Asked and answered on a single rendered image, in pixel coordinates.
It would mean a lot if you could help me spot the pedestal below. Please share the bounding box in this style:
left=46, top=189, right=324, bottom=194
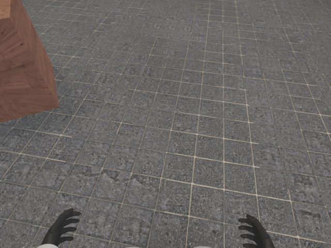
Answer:
left=0, top=0, right=59, bottom=123

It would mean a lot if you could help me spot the robot right hand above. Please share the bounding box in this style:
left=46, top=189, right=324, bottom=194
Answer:
left=238, top=214, right=275, bottom=248

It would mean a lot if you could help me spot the robot left hand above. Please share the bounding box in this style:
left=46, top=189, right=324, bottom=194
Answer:
left=41, top=208, right=81, bottom=246

